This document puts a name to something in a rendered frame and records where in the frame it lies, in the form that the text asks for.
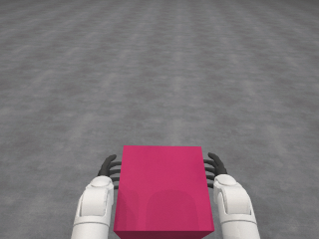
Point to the right robot forearm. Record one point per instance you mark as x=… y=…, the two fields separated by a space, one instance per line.
x=236 y=215

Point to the carton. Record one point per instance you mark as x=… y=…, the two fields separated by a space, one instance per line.
x=163 y=193

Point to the left robot forearm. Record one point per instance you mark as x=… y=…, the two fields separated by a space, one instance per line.
x=93 y=215

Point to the left robot hand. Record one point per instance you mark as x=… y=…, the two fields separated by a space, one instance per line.
x=107 y=165

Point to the right robot hand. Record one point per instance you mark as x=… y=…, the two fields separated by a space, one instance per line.
x=217 y=170

